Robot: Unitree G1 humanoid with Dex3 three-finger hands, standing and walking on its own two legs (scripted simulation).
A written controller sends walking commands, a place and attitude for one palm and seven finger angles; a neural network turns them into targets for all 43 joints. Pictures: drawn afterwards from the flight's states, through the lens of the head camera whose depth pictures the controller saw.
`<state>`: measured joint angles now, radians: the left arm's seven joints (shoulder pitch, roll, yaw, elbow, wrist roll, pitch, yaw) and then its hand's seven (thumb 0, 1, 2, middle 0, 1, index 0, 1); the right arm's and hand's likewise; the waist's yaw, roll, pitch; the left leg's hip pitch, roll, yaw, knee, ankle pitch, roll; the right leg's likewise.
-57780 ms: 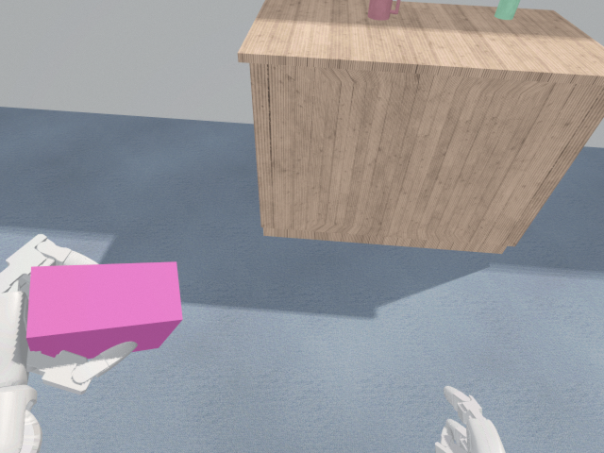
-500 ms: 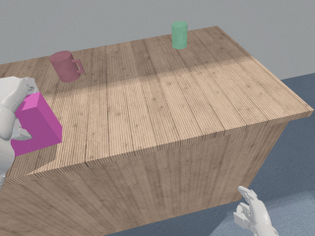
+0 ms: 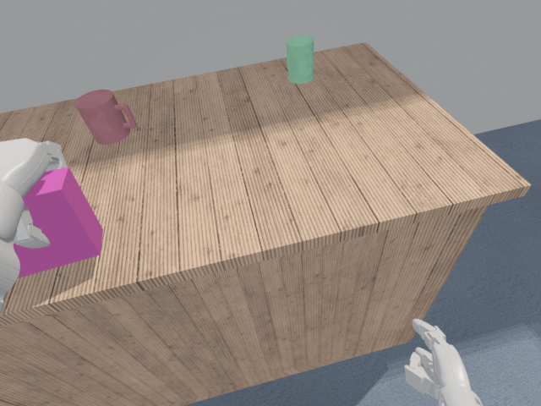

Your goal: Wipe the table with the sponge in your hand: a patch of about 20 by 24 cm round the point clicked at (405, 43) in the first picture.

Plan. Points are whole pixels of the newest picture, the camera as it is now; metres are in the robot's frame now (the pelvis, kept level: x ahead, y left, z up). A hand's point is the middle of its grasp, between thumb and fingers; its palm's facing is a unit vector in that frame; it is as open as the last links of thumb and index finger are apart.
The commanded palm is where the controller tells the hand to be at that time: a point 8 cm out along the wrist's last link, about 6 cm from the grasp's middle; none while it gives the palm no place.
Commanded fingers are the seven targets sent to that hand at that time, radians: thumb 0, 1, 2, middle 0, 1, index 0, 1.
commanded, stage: move the sponge above the wiping area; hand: left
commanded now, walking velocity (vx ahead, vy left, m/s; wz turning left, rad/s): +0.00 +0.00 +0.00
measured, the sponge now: (46, 234) +0.27 +0.37 +0.14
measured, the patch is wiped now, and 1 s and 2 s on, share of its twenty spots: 0.95 0.95 0.95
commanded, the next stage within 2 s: lower the sponge onto the table in 1.24 s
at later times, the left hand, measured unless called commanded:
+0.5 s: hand (48, 201) +0.29 +0.34 +0.19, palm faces -0.04 +0.04 -1.00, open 10.6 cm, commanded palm +0.25 +0.35 +0.28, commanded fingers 0.00 0.10 1.30 -1.20 -1.60 -1.20 -1.60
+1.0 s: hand (48, 196) +0.29 +0.34 +0.20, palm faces +0.06 +0.04 -1.00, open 10.6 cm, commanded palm +0.25 +0.35 +0.28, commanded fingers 0.00 0.10 1.30 -1.20 -1.60 -1.20 -1.60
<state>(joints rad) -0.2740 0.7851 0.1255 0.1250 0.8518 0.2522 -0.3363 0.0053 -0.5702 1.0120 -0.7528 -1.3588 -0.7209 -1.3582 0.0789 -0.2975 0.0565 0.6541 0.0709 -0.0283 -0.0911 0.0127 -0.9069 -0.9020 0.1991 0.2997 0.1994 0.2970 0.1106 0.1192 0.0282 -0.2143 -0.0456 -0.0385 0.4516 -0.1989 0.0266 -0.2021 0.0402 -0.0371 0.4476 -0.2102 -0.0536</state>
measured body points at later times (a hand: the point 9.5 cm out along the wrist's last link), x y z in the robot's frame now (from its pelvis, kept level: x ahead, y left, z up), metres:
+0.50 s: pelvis +0.00 +0.01 +0.00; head +0.00 -0.03 +0.45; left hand +0.29 +0.34 +0.24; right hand +0.24 -0.19 -0.08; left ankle +0.03 +0.10 -0.74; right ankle +0.02 -0.09 -0.74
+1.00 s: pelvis +0.00 +0.01 +0.00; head +0.01 -0.02 +0.45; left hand +0.28 +0.33 +0.25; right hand +0.24 -0.19 -0.09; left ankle +0.03 +0.10 -0.74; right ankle +0.02 -0.09 -0.74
